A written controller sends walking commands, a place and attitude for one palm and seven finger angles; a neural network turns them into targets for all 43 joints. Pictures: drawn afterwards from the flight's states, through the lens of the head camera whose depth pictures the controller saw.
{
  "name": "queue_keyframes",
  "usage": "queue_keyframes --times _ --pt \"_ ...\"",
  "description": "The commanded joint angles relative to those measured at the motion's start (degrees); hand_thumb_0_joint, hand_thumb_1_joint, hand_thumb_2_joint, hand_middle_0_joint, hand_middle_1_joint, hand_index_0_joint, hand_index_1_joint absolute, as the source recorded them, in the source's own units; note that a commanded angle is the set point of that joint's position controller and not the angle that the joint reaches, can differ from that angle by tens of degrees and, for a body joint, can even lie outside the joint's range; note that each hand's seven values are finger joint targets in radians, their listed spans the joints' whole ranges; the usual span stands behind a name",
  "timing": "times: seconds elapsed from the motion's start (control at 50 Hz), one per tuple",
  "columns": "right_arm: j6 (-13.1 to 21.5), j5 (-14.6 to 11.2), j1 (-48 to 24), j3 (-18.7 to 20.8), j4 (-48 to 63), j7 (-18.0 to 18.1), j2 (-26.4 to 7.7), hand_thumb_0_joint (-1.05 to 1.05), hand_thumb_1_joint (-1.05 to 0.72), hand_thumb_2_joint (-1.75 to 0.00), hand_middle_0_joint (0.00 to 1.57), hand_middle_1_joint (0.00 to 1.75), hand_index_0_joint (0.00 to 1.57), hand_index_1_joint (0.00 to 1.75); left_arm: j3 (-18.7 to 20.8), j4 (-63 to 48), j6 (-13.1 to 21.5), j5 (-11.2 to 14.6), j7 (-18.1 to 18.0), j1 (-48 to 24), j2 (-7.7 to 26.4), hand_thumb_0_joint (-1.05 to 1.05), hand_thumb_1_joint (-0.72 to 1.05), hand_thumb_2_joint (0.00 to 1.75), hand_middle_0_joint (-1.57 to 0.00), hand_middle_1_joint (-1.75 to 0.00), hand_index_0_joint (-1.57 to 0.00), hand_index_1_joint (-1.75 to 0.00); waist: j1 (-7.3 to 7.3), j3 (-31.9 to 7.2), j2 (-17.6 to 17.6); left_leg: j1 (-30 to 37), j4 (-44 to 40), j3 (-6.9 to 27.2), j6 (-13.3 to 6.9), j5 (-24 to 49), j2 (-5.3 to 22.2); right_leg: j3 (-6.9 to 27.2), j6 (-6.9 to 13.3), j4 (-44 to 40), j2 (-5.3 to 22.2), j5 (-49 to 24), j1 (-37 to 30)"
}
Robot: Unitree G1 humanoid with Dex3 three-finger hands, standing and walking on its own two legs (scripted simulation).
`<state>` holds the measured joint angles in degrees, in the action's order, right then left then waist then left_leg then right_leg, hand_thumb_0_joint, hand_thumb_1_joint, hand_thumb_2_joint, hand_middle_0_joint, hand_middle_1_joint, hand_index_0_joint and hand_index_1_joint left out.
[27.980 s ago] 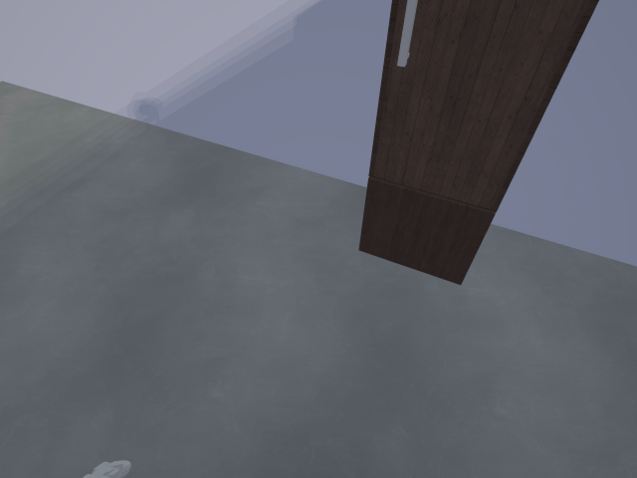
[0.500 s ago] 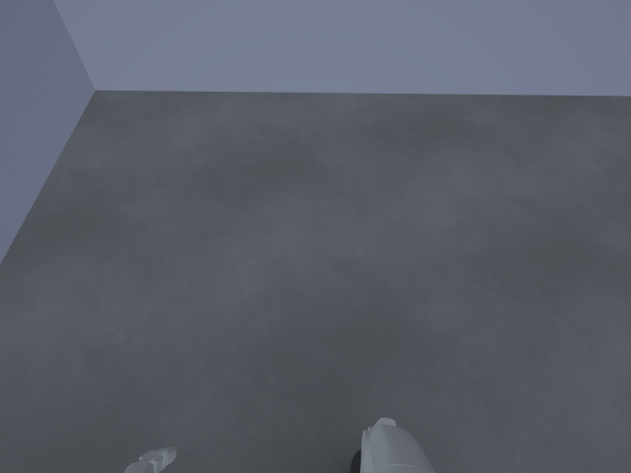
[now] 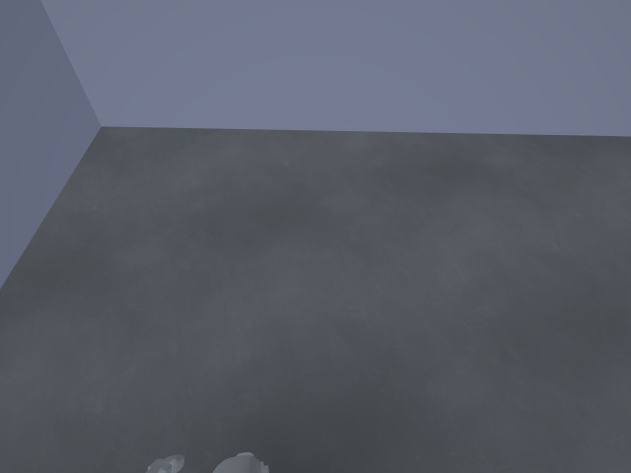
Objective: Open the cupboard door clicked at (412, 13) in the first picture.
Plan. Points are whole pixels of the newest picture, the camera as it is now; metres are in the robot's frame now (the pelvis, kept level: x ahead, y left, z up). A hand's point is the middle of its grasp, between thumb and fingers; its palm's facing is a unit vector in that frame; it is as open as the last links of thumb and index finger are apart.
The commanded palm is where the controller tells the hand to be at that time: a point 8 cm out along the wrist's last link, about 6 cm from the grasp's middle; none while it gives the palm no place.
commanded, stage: turn to face it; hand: left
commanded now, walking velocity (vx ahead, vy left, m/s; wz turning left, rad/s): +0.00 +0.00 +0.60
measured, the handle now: out of the picture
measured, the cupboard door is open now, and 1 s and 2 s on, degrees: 42 42 42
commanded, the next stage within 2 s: none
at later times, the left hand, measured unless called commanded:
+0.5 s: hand out of the picture +0.12 +0.21 -0.16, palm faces +0.28 -0.92 -0.29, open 7.4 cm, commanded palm none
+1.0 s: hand out of the picture -0.01 +0.16 -0.19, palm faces +0.60 -0.75 -0.26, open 7.4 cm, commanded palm none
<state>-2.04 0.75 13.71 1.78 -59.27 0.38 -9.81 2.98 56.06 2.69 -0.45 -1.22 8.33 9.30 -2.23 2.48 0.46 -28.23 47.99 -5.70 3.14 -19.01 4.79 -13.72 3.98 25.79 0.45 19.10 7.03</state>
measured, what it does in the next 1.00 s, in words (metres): steps on the spot, turning left: left foot, then right foot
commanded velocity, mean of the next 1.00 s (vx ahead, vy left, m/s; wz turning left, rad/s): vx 0.00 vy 0.00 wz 0.60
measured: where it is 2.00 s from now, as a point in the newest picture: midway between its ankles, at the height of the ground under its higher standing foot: outside the picture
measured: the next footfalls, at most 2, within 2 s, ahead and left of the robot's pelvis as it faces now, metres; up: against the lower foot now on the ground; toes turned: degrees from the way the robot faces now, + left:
left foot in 0.10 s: +0.11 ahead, +0.12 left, +0.00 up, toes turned +10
right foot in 0.50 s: +0.13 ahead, -0.15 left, +0.00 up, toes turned +15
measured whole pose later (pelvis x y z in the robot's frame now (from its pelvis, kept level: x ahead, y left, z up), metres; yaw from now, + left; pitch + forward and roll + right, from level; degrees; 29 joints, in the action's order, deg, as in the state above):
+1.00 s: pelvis +0.08 -0.04 -0.01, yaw +36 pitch +0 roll +1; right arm -1.3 1.1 4.9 2.7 -50.7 -0.6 -13.1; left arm 4.3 53.9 -3.6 -1.0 -1.0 12.7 14.9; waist 1.1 6.8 3.2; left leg -18.7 35.4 -3.2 -1.9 -16.8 -0.8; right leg -4.0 -4.7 63.9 6.9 29.7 24.8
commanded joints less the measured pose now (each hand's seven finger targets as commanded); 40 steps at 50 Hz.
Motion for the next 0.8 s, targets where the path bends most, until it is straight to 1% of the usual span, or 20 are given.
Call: queue_keyframes --times 0.0,0.04,0.06,0.08,0.1,0.12,0.18,0.24,0.32,0.38,0.44,0.46,0.48,0.5,0.52,0.56,0.6,0.64,0.7,0.78 --pt "0.89 0.39 0.75 0.85 4.35 -0.74 -2.8 0.0 -0.9 -0.9 0.2 0.3 0.2 0.3 2.07 -1.38 -0.47 -0.58 -0.42 5.16 9.26 0.0 0.9 0.9 -0.2 -0.3 -0.2 -0.3 1.1 -1.54 6.05 2.73 -7.82 -1.98 -1.34 -0.1 -1.45 5.19 2.42 2.66 18.4 -49.74 -4.49" --pt "1.2 0.95 6.68 1.61 3.68 -0.75 -5.72 0.0 -0.9 -0.9 0.2 0.3 0.2 0.3 2.29 -2.28 -0.71 -0.1 -0.25 4.34 10.39 0.0 0.9 0.9 -0.2 -0.3 -0.2 -0.3 -2.23 -5.54 2.09 14.43 -17.07 -0.96 -3.2 13.4 -2.45 2.37 -1.21 15.46 16.29 -43.29 -0.55" --pt "1.81 1.56 10.34 2.67 3.79 -0.47 -10.43 0.0 -0.9 -0.9 0.2 0.3 0.2 0.3 2.23 -3.88 -1.04 0.51 -0.08 4.83 8.64 0.0 0.9 0.9 -0.2 -0.3 -0.2 -0.3 -3.46 -9.12 -9.82 22.78 -21.74 13.76 -9.08 34.94 8.02 0.52 -5.29 27.79 10.04 -22.5 9.43" --pt "2.04 1.16 12.25 3.52 4.05 0.18 -15.46 0.0 -0.9 -0.9 0.2 0.3 0.2 0.3 1.23 -6.45 -1.29 0.98 0.05 3.23 6.38 0.0 0.9 0.9 -0.2 -0.3 -0.2 -0.3 -3.73 -10.96 -20.86 28.57 -23.73 32.62 -19.16 63.02 21.28 5.34 -7.93 42.54 2.71 19.91 22.58" --pt "1.6 0.8 12.43 3.56 3.52 0.55 -15.37 0.0 -0.9 -0.9 0.2 0.3 0.2 0.3 1.21 -8.07 -2.09 0.18 -0.32 -0.51 8.93 0.0 0.9 0.9 -0.2 -0.3 -0.2 -0.3 -4.13 -11.13 -9.47 26.88 -23.54 29.04 -19.85 52.58 21.1 13.29 -6.81 46.67 3.64 19.02 22.37" --pt "1.96 1.01 9.36 3.74 5.06 0.86 -15.37 0.0 -0.9 -0.9 0.2 0.3 0.2 0.3 1.61 -9.0 -2.22 -0.13 -0.37 -1.66 7.59 0.0 0.9 0.9 -0.2 -0.3 -0.2 -0.3 -2.68 -8.46 -6.6 22.54 -25.4 28.97 -19.28 40.46 20.33 13.83 -7.27 47.15 4.5 16.8 24.55" --pt "2.22 0.79 1.57 2.99 7.15 1.37 -12.59 0.0 -0.9 -0.9 0.2 0.3 0.2 0.3 2.12 -6.8 -3.56 -0.59 0.21 -0.41 7.48 0.0 0.9 0.9 -0.2 -0.3 -0.2 -0.3 0.65 -3.82 -8.62 14.73 -28.54 22.42 -13.57 26.73 12.96 15.06 -8.34 43.85 4.98 6.91 24.21" --pt "2.24 0.77 -0.23 3.45 7.86 1.1 -13.69 0.0 -0.9 -0.9 0.2 0.3 0.2 0.3 1.92 -6.2 -4.06 -0.42 0.64 1.58 6.71 0.0 0.9 0.9 -0.2 -0.3 -0.2 -0.3 1.48 -6.11 -6.9 14.88 -28.1 18.68 -12.15 24.08 9.73 13.69 -8.84 34.98 3.58 5.16 20.77" --pt "1.41 0.87 -0.01 4.52 8.06 0.46 -14.69 0.0 -0.9 -0.9 0.2 0.3 0.2 0.3 1.81 -7.48 -4.13 -0.56 0.63 -0.21 6.69 0.0 0.9 0.9 -0.2 -0.3 -0.2 -0.3 0.34 -5.84 -7.63 14.05 -28.89 20.69 -11.66 15.55 8.16 12.23 -8.91 25.97 1.8 5.2 18.16" --pt "0.82 0.94 -0.99 5.15 8.67 0.17 -15.25 0.0 -0.9 -0.9 0.2 0.3 0.2 0.3 1.84 -8.22 -3.81 -0.36 0.44 0.28 7.02 0.0 0.9 0.9 -0.2 -0.3 -0.2 -0.3 0.43 -6.01 -10.67 13.07 -27.48 23.46 -11.46 16.01 7.43 11.65 -8.45 18.24 0.24 5.81 14.17" --pt "0.28 0.39 -4.54 5.51 10.06 0.01 -14.39 0.0 -0.9 -0.9 0.2 0.3 0.2 0.3 2.37 -7.04 -3.1 -0.16 0.18 5.76 8.56 0.0 0.9 0.9 -0.2 -0.3 -0.2 -0.3 3.36 -6.68 -10.28 6.87 -23.31 22.95 -8.64 13.47 3.99 10.98 -7.83 2.98 -0.5 -2.78 2.51" --pt "0.22 -0.11 -5.09 5.32 10.9 -0.23 -12.19 0.0 -0.9 -0.9 0.2 0.3 0.2 0.3 2.97 -6.7 -2.54 -0.57 -0.21 8.14 11.45 0.0 0.9 0.9 -0.2 -0.3 -0.2 -0.3 4.58 -7.37 -3.25 0.81 -18.24 20.21 -5.81 6.95 0.48 15.87 -6.41 -5.44 5.0 -2.99 -4.56" --pt "0.23 -0.45 -5.07 4.63 12.15 -0.53 -7.94 0.0 -0.9 -0.9 0.2 0.3 0.2 0.3 4.18 -6.72 -2.05 -1.5 -0.74 9.16 17.29 0.0 0.9 0.9 -0.2 -0.3 -0.2 -0.3 5.32 -6.44 14.52 -9.54 -3.98 9.27 -0.91 -7.82 -7.96 32.75 -1.03 -12.12 21.07 -2.1 -8.61" --pt "0.24 -0.01 -6.78 4.9 12.97 -0.77 -9.47 0.0 -0.9 -0.9 0.2 0.3 0.2 0.3 3.89 -7.73 -2.29 -1.25 -0.93 7.67 18.95 0.0 0.9 0.9 -0.2 -0.3 -0.2 -0.3 5.64 -5.13 16.92 -8.33 10.4 7.98 -0.51 -16.84 -6.98 36.69 3.77 -12.92 29.8 -7.7 -0.29" --pt "-0.22 0.31 -5.63 4.76 12.67 -1.16 -9.39 0.0 -0.9 -0.9 0.2 0.3 0.2 0.3 3.05 -8.39 -2.43 -1.05 -0.96 4.3 16.77 0.0 0.9 0.9 -0.2 -0.3 -0.2 -0.3 3.22 -3.15 11.64 -7.47 17.73 9.42 -1.05 -14.01 -4.9 31.0 5.16 -11.82 27.42 -7.16 4.24" --pt "-1.31 0.54 -5.01 4.79 9.91 -1.57 -8.72 0.0 -0.9 -0.9 0.2 0.3 0.2 0.3 2.08 -8.99 -2.24 -0.79 -0.89 0.16 12.33 0.0 0.9 0.9 -0.2 -0.3 -0.2 -0.3 0.64 -0.03 13.05 -7.85 24.1 7.87 0.26 -6.79 -2.75 21.73 1.91 -9.1 19.52 -13.54 6.24" --pt "-1.1 0.15 -5.57 4.08 10.25 -1.99 -7.53 0.0 -0.9 -0.9 0.2 0.3 0.2 0.3 1.72 -8.47 -1.84 -0.84 -0.74 1.66 10.98 0.0 0.9 0.9 -0.2 -0.3 -0.2 -0.3 0.97 -1.03 12.78 -7.62 19.51 5.22 1.15 -5.52 -2.73 14.48 0.87 -5.69 17.2 -29.53 1.13" --pt "-0.72 0.0 -8.54 3.34 10.7 -2.08 -6.82 0.0 -0.9 -0.9 0.2 0.3 0.2 0.3 1.86 -7.38 -1.44 -0.87 -0.8 6.43 11.63 0.0 0.9 0.9 -0.2 -0.3 -0.2 -0.3 3.09 -3.22 11.4 -7.02 10.76 2.66 1.46 -6.47 -2.99 11.64 0.41 -2.06 17.21 -42.73 -6.7" --pt "-0.32 -0.28 -11.64 2.54 11.35 -2.22 -6.06 0.0 -0.9 -0.9 0.2 0.3 0.2 0.3 2.3 -5.77 -1.42 -1.11 -0.75 10.66 13.39 0.0 0.9 0.9 -0.2 -0.3 -0.2 -0.3 5.21 -5.35 11.02 -3.22 0.56 -0.14 1.14 -6.86 -4.12 10.63 0.75 0.96 18.33 -50.11 -11.45" --pt "0.02 -0.42 -10.82 2.4 11.85 -2.11 -6.76 0.0 -0.9 -0.9 0.2 0.3 0.2 0.3 3.06 -5.9 -1.64 -1.26 -0.55 9.46 15.09 0.0 0.9 0.9 -0.2 -0.3 -0.2 -0.3 4.08 -5.45 12.85 4.22 -9.42 -2.32 -0.5 -4.47 -5.02 8.33 0.5 4.21 20.01 -49.68 -7.96"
